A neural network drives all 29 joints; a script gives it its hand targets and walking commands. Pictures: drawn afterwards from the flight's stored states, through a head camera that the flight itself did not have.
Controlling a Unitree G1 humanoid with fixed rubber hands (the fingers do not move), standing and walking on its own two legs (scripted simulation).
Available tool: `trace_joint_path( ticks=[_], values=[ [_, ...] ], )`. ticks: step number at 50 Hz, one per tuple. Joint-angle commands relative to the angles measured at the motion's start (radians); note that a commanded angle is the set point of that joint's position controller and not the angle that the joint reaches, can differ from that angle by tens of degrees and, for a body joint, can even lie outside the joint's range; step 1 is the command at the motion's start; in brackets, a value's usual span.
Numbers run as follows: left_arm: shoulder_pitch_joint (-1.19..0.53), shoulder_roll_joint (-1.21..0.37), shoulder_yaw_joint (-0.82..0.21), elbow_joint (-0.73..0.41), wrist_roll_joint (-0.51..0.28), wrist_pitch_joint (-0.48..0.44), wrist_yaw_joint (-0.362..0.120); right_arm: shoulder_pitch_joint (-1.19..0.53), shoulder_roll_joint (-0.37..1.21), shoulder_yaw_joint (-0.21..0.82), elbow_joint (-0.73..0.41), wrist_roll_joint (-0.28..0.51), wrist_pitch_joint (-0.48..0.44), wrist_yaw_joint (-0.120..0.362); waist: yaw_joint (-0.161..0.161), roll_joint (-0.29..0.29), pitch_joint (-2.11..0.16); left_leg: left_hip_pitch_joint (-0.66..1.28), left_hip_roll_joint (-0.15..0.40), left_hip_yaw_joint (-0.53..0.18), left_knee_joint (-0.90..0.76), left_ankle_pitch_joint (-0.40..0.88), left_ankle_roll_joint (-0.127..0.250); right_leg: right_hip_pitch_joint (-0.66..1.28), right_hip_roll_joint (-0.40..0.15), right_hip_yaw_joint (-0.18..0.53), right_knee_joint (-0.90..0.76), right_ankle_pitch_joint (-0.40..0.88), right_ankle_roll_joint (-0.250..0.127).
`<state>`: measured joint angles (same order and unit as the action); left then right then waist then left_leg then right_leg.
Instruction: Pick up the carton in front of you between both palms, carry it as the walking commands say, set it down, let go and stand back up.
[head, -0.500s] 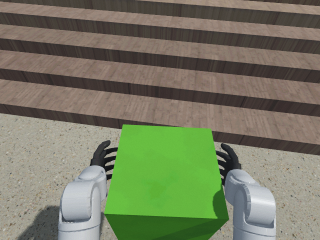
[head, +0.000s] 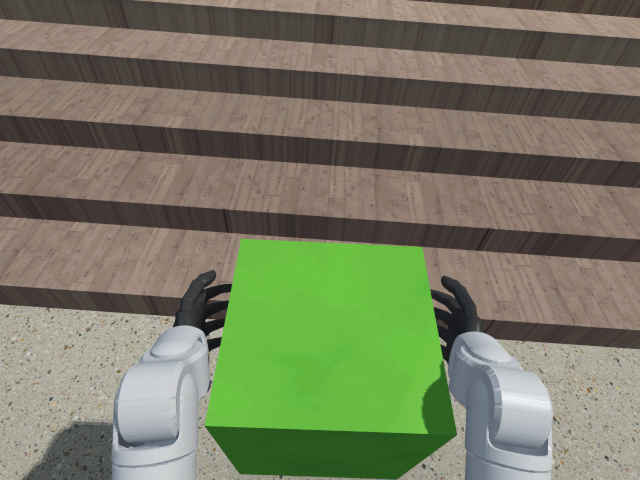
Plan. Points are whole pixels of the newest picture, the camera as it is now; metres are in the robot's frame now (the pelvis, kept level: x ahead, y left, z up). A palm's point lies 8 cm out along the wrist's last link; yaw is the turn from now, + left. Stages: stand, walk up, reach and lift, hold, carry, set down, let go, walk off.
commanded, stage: carry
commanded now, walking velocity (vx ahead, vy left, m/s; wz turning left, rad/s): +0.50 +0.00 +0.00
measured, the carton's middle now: (324, 368) +0.27 -0.01 +0.02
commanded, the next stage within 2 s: none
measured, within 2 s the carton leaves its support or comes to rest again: neither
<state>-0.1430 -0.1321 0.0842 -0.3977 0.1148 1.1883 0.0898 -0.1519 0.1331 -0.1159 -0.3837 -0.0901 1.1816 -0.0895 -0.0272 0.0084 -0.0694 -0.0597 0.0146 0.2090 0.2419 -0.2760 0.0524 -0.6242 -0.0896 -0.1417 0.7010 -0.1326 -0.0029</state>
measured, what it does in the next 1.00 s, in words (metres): walks ahead: right foot, then left foot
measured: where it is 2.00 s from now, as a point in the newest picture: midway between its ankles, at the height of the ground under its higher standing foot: (301, 178)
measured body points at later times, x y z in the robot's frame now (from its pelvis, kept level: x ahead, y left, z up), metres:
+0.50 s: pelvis +0.32 -0.02 +0.00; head +0.35 -0.03 +0.45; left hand +0.67 +0.15 +0.15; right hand +0.69 -0.15 +0.14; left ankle +0.43 +0.12 -0.70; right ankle +0.25 -0.10 -0.75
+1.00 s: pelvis +0.65 +0.03 -0.02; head +0.75 +0.04 +0.42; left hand +1.06 +0.17 +0.11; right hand +1.05 -0.14 +0.12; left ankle +0.55 +0.08 -0.75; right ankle +0.72 -0.09 -0.55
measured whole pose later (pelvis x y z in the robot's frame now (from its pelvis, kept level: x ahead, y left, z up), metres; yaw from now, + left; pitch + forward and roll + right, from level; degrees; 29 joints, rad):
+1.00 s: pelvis +0.65 +0.03 -0.02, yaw +3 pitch +7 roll -1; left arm -0.81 -0.05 0.32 -0.16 0.08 1.29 0.14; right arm -0.81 0.06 -0.31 -0.11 -0.05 1.25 -0.16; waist -0.09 -0.01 0.11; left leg -0.22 -0.02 0.12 0.53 -0.42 0.07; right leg -1.09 -0.07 -0.05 1.71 -0.54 -0.10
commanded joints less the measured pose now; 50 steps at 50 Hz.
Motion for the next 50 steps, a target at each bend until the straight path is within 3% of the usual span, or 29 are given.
trace_joint_path(
  ticks=[1, 4, 6, 7, 8, 9, 10, 11, 12, 13, 14, 16, 22, 27, 29, 30, 31, 32, 33, 34, 35, 36, 37, 43, 44, 46, 47, 48, 50],
  values=[
    [-0.404, -0.899, -0.699, -0.041, -0.368, 0.008, -0.227, -0.399, 0.860, 0.718, -0.049, 0.400, 0.025, 0.280, 0.006, 0.132, -0.140, 0.182, 0.215, -0.099, -0.037, 0.534, 0.068, -0.010, 0.034, -0.066, -0.124, 0.084, -0.006],
    [-0.485, -0.871, -0.707, -0.092, -0.408, 0.027, -0.235, -0.451, 0.837, 0.710, -0.089, 0.397, 0.037, 0.268, 0.006, 0.146, -0.115, 0.181, 0.213, -0.057, 0.009, 0.677, 0.049, 0.104, 0.055, -0.100, -0.199, 0.120, -0.034],
    [-0.522, -0.841, -0.696, -0.119, -0.425, 0.039, -0.235, -0.508, 0.809, 0.705, -0.135, 0.402, 0.049, 0.256, 0.029, 0.145, -0.191, 0.142, 0.180, 0.018, 0.219, 0.792, 0.017, 0.342, 0.119, -0.157, -0.246, 0.075, -0.044],
    [-0.523, -0.825, -0.688, -0.124, -0.428, 0.048, -0.234, -0.516, 0.788, 0.701, -0.149, 0.402, 0.058, 0.250, 0.045, 0.100, -0.258, 0.040, 0.149, 0.036, 0.402, 0.708, -0.004, 0.545, 0.120, -0.146, -0.247, 0.000, -0.044],
    [-0.523, -0.797, -0.674, -0.127, -0.426, 0.057, -0.232, -0.544, 0.765, 0.698, -0.166, 0.404, 0.070, 0.246, 0.069, -0.030, -0.341, -0.127, 0.112, 0.029, 0.653, 0.428, -0.026, 0.724, -0.078, 0.141, -0.304, -0.177, -0.078],
    [-0.552, -0.776, -0.666, -0.106, -0.423, 0.057, -0.233, -0.589, 0.757, 0.708, -0.202, 0.408, 0.084, 0.239, 0.070, -0.290, -0.403, -0.464, -0.031, -0.048, 0.940, -0.010, -0.061, 0.940, -0.323, 0.613, -0.405, -0.266, -0.239],
    [-0.564, -0.781, -0.664, -0.114, -0.441, 0.065, -0.231, -0.611, 0.743, 0.700, -0.184, 0.403, 0.090, 0.235, 0.066, -0.264, -0.373, -0.579, -0.026, -0.170, 1.095, -0.188, -0.034, 0.916, -0.331, 0.659, -0.467, -0.111, -0.260],
    [-0.606, -0.779, -0.665, -0.131, -0.450, 0.071, -0.227, -0.634, 0.751, 0.697, -0.171, 0.406, 0.092, 0.231, 0.061, -0.207, -0.366, -0.614, 0.025, -0.208, 1.144, -0.156, -0.009, 0.891, -0.301, 0.529, -0.429, 0.047, -0.242],
    [-0.645, -0.785, -0.671, -0.138, -0.455, 0.075, -0.224, -0.660, 0.755, 0.696, -0.166, 0.406, 0.092, 0.227, 0.066, -0.083, -0.363, -0.614, 0.064, -0.222, 1.095, -0.098, 0.004, 0.840, -0.276, 0.431, -0.406, 0.140, -0.208],
    [-0.698, -0.785, -0.680, -0.148, -0.464, 0.078, -0.221, -0.689, 0.758, 0.697, -0.162, 0.408, 0.092, 0.222, 0.065, -0.036, -0.340, -0.599, 0.088, -0.221, 1.034, -0.057, 0.005, 0.773, -0.259, 0.357, -0.410, 0.194, -0.182],
    [-0.743, -0.778, -0.682, -0.147, -0.470, 0.081, -0.218, -0.720, 0.751, 0.695, -0.152, 0.408, 0.094, 0.216, 0.060, -0.051, -0.345, -0.568, 0.099, -0.216, 0.971, -0.027, 0.002, 0.733, -0.240, 0.296, -0.422, 0.174, -0.158],
    [-0.821, -0.735, -0.683, -0.123, -0.483, 0.091, -0.217, -0.781, 0.723, 0.688, -0.105, 0.396, 0.097, 0.201, 0.068, -0.084, -0.346, -0.555, 0.082, -0.178, 0.885, -0.016, -0.006, 0.700, -0.215, 0.222, -0.434, 0.165, -0.159],
    [-0.985, -0.690, -0.604, 0.108, -0.502, 0.131, -0.219, -0.951, 0.687, 0.622, 0.111, 0.388, 0.139, 0.171, 0.076, -0.140, -0.254, -0.638, 0.066, -0.103, 0.569, 0.116, -0.024, 0.698, -0.154, 0.101, -0.443, 0.204, -0.183],
    [-1.166, -0.759, -0.543, 0.255, -0.503, 0.137, -0.218, -1.154, 0.762, 0.576, 0.254, 0.434, 0.151, 0.184, 0.080, -0.163, -0.204, -0.534, 0.020, -0.042, 0.351, 0.216, 0.006, 0.699, -0.123, 0.028, -0.377, 0.353, -0.143],
    [-1.257, -0.786, -0.525, 0.301, -0.508, 0.133, -0.210, -1.243, 0.788, 0.549, 0.301, 0.456, 0.149, 0.189, 0.056, -0.166, -0.232, -0.427, -0.006, -0.017, 0.302, 0.205, 0.030, 0.703, -0.126, -0.001, -0.269, 0.485, -0.115],
    [-1.294, -0.799, -0.516, 0.327, -0.511, 0.133, -0.205, -1.261, 0.797, 0.529, 0.337, 0.461, 0.146, 0.190, 0.022, -0.131, -0.284, -0.277, -0.047, 0.029, 0.235, 0.223, 0.033, 0.671, -0.089, -0.056, -0.126, 0.519, -0.084],
    [-1.327, -0.807, -0.507, 0.347, -0.510, 0.131, -0.200, -1.275, 0.798, 0.503, 0.373, 0.464, 0.142, 0.192, -0.021, -0.064, -0.364, -0.062, -0.046, 0.024, 0.242, 0.187, 0.028, 0.565, -0.044, -0.077, 0.077, 0.405, -0.063],
    [-1.347, -0.814, -0.496, 0.375, -0.508, 0.131, -0.194, -1.282, 0.803, 0.475, 0.408, 0.466, 0.140, 0.194, -0.061, 0.089, -0.427, 0.126, 0.144, -0.248, 0.252, 0.186, 0.028, 0.380, -0.006, -0.049, 0.317, 0.109, -0.037],
    [-1.373, -0.843, -0.481, 0.398, -0.514, 0.130, -0.190, -1.326, 0.779, 0.452, 0.433, 0.462, 0.130, 0.193, -0.039, 0.331, -0.492, 0.347, 0.370, -0.720, 0.138, 0.213, 0.181, 0.038, 0.145, 0.022, 0.545, -0.355, -0.007],
    [-1.421, -0.853, -0.465, 0.392, -0.504, 0.123, -0.181, -1.342, 0.827, 0.444, 0.440, 0.475, 0.127, 0.194, -0.053, 0.305, -0.496, 0.380, 0.364, -0.745, 0.128, 0.174, 0.229, -0.076, 0.112, 0.132, 0.683, -0.379, -0.034],
    [-1.465, -0.888, -0.459, 0.371, -0.504, 0.117, -0.174, -1.389, 0.874, 0.447, 0.407, 0.492, 0.118, 0.198, -0.056, 0.245, -0.472, 0.360, 0.318, -0.647, 0.166, 0.264, 0.220, -0.140, 0.083, 0.151, 0.719, -0.352, -0.058],
    [-1.495, -0.913, -0.451, 0.355, -0.503, 0.110, -0.165, -1.452, 0.913, 0.451, 0.367, 0.513, 0.113, 0.200, -0.057, 0.138, -0.464, 0.337, 0.296, -0.565, 0.197, 0.376, 0.201, -0.172, 0.062, 0.150, 0.716, -0.309, -0.065],
    [-1.507, -0.930, -0.443, 0.345, -0.498, 0.105, -0.155, -1.506, 0.942, 0.463, 0.326, 0.535, 0.110, 0.199, -0.049, 0.087, -0.468, 0.306, 0.285, -0.507, 0.206, 0.448, 0.183, -0.170, 0.043, 0.157, 0.682, -0.264, -0.063],
    [-1.410, -0.893, -0.412, 0.297, -0.398, 0.080, -0.110, -1.507, 0.953, 0.486, 0.210, 0.532, 0.098, 0.182, -0.051, 0.074, -0.530, 0.420, 0.268, -0.416, 0.285, 0.624, 0.186, -0.387, 0.031, 0.113, 0.749, -0.254, -0.068],
    [-1.394, -0.879, -0.418, 0.281, -0.384, 0.077, -0.108, -1.492, 0.936, 0.494, 0.198, 0.521, 0.097, 0.181, -0.071, 0.111, -0.529, 0.447, 0.270, -0.415, 0.283, 0.637, 0.210, -0.459, 0.041, 0.089, 0.827, -0.270, -0.074],
    [-1.380, -0.851, -0.436, 0.241, -0.368, 0.075, -0.108, -1.455, 0.906, 0.507, 0.176, 0.501, 0.093, 0.181, -0.092, 0.110, -0.502, 0.519, 0.276, -0.427, 0.293, 0.647, 0.227, -0.618, 0.026, 0.089, 0.908, -0.300, -0.080],
    [-1.374, -0.836, -0.444, 0.227, -0.361, 0.076, -0.109, -1.432, 0.895, 0.516, 0.172, 0.489, 0.093, 0.181, -0.116, 0.136, -0.495, 0.570, 0.301, -0.463, 0.288, 0.690, 0.252, -0.725, 0.030, 0.077, 1.057, -0.353, -0.092],
    [-1.367, -0.826, -0.455, 0.223, -0.356, 0.078, -0.113, -1.418, 0.888, 0.529, 0.172, 0.484, 0.094, 0.184, -0.131, 0.104, -0.459, 0.619, 0.315, -0.483, 0.288, 0.710, 0.253, -0.827, 0.017, 0.093, 1.132, -0.413, -0.102],
    [-1.351, -0.795, -0.470, 0.228, -0.343, 0.081, -0.120, -1.409, 0.881, 0.559, 0.171, 0.493, 0.095, 0.191, -0.112, 0.063, -0.383, 0.573, 0.276, -0.444, 0.223, 0.701, 0.211, -0.860, -0.002, 0.087, 1.068, -0.511, -0.114]
  ],
)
